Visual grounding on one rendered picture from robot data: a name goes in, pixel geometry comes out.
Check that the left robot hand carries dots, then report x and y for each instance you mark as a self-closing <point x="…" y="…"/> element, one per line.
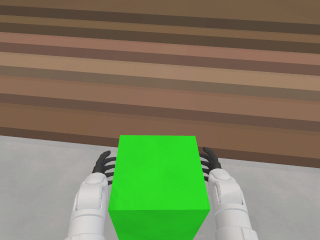
<point x="100" y="165"/>

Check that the right robot forearm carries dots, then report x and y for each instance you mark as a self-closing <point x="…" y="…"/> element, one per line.
<point x="229" y="207"/>

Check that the carton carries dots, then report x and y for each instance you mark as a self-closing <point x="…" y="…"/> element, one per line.
<point x="158" y="190"/>

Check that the left robot forearm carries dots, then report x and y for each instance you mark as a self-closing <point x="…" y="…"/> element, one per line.
<point x="88" y="215"/>

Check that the right robot hand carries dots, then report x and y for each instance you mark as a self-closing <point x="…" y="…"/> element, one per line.
<point x="212" y="164"/>

